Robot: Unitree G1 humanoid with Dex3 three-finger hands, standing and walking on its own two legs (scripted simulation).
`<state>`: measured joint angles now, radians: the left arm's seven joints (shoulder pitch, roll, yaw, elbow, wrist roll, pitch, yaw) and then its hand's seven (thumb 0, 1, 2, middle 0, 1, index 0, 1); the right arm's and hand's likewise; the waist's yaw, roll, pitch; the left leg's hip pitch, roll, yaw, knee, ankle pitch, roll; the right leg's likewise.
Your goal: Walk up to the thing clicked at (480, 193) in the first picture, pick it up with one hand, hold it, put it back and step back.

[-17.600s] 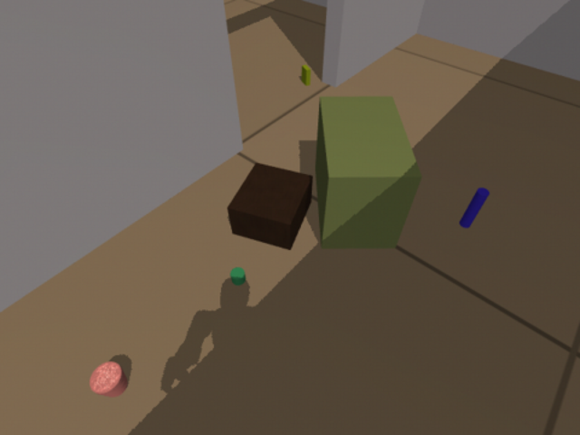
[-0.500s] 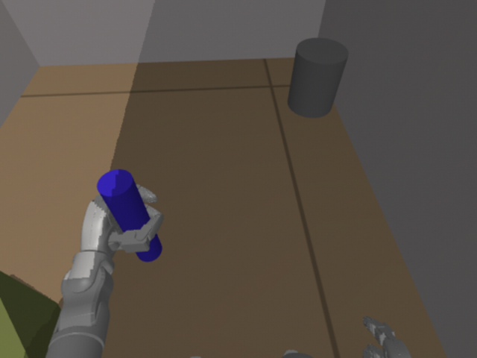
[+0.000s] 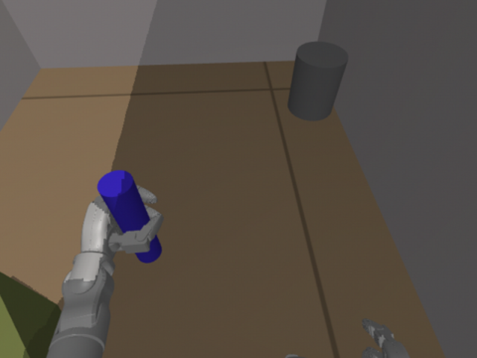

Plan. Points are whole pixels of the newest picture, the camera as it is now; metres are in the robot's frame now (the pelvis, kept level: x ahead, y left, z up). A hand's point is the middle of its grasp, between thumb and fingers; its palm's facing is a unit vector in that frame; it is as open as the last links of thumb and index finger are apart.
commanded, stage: hold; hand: left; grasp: from the side
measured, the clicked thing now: (135, 223) +0.33 +0.18 +0.04
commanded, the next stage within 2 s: crouch in 1.66 s
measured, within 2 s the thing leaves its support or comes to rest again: neither
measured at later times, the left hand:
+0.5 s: hand (140, 224) +0.32 +0.17 +0.05, palm faces +0.00 -1.00 +0.00, open 6.2 cm
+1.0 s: hand (142, 224) +0.32 +0.17 +0.05, palm faces +0.00 -1.00 +0.00, open 6.2 cm
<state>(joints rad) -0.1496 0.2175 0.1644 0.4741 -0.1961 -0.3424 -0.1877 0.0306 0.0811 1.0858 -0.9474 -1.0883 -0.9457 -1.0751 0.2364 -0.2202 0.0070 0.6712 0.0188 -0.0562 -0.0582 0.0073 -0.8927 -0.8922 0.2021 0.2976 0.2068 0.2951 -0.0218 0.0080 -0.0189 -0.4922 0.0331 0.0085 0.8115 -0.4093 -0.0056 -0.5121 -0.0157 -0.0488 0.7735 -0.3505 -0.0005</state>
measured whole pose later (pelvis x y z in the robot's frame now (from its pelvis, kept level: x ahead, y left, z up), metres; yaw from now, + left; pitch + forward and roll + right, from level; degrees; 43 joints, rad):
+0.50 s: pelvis +0.00 +0.00 +0.00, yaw +0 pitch +5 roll -1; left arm -0.15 0.21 0.16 0.49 -0.20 -0.36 -0.19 0.03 0.08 1.08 -0.94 -1.09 -0.94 -1.08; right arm 0.24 -0.22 0.01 0.67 0.02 -0.06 -0.05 0.01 -0.89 -0.89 0.20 0.30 0.21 0.30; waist -0.02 0.01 -0.02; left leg -0.49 0.03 0.01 0.81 -0.41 0.00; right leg -0.51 -0.02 -0.05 0.77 -0.34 0.00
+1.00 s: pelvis -0.01 +0.00 +0.00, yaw +0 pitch +5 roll -1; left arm -0.16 0.21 0.16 0.50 -0.20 -0.37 -0.18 0.03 0.08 1.08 -0.94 -1.10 -0.94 -1.08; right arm 0.24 -0.22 0.01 0.68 0.02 -0.07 -0.05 0.01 -0.89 -0.89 0.20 0.30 0.21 0.30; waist -0.02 0.01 -0.02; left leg -0.49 0.03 0.01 0.80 -0.40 0.00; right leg -0.51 -0.02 -0.05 0.77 -0.34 0.00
